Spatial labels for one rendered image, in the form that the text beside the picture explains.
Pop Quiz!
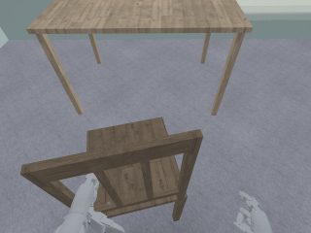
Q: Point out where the robot left forearm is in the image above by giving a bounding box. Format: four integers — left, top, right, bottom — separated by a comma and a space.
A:
54, 213, 88, 233

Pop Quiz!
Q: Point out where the right robot hand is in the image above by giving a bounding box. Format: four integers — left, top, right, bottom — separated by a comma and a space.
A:
233, 190, 273, 233

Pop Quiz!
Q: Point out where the left robot hand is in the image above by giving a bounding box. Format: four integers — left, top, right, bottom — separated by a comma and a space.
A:
69, 173, 124, 233

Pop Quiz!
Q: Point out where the chair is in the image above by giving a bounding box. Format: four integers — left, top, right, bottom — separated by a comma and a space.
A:
20, 116, 204, 233

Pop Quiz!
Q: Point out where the table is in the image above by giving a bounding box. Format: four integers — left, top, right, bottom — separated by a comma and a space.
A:
26, 0, 253, 116

